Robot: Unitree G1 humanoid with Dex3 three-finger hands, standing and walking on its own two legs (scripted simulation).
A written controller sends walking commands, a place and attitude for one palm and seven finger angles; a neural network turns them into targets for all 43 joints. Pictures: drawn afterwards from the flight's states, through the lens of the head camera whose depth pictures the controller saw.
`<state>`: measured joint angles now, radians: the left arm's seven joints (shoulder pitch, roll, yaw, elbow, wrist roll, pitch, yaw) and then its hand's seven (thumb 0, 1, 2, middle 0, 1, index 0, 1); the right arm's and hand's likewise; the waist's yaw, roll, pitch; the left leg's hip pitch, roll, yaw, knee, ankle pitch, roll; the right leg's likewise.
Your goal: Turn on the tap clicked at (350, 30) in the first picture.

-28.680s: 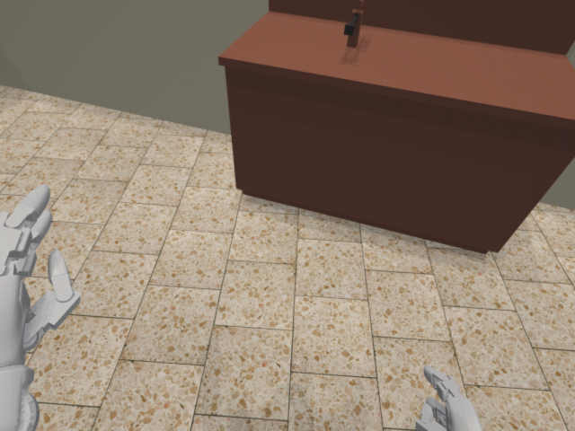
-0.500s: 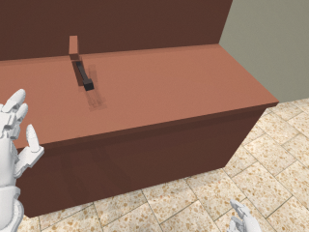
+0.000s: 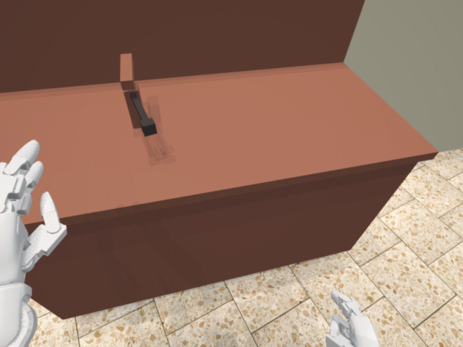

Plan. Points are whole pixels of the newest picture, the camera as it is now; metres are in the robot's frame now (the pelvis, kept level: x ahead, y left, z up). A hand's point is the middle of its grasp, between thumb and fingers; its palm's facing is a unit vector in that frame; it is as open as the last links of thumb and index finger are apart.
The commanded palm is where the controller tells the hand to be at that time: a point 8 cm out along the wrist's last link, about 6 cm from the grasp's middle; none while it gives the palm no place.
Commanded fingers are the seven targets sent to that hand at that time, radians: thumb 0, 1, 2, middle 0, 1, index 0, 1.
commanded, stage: look again from close up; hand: left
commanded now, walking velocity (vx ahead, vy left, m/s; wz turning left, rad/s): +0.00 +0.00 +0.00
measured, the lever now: (148, 127) +0.53 +0.25 +0.07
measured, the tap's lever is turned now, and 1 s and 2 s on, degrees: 12 12 12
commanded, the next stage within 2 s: shuffle to correct the standing spot in 0.22 s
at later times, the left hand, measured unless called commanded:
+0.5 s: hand (68, 225) +0.22 +0.24 +0.15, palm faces +0.42 -0.85 -0.33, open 7.4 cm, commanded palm +0.17 +0.28 +0.17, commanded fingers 0.00 0.90 0.90 -0.20 -0.30 -0.20 -0.30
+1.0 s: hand (117, 154) +0.33 +0.22 +0.17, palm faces +0.39 -0.85 -0.36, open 7.4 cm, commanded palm +0.26 +0.26 +0.17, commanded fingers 0.00 0.90 0.90 -0.20 -0.30 -0.20 -0.30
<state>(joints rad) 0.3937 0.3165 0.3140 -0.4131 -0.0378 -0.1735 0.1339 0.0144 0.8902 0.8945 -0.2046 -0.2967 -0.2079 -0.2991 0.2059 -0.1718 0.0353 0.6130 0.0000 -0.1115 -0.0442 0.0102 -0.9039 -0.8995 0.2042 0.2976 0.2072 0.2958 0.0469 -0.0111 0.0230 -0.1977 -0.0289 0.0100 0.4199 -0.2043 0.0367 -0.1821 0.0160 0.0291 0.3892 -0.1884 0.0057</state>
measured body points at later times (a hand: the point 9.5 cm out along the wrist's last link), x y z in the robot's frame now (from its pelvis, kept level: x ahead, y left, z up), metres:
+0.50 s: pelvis +0.01 +0.00 +0.00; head +0.01 +0.01 +0.45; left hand +0.19 +0.29 +0.17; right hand +0.18 -0.23 -0.08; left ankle +0.01 +0.09 -0.74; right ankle +0.01 -0.12 -0.74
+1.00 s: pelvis +0.10 -0.02 -0.02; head +0.12 +0.00 +0.43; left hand +0.31 +0.26 +0.19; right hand +0.26 -0.23 -0.10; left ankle +0.09 +0.10 -0.74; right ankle +0.08 -0.12 -0.67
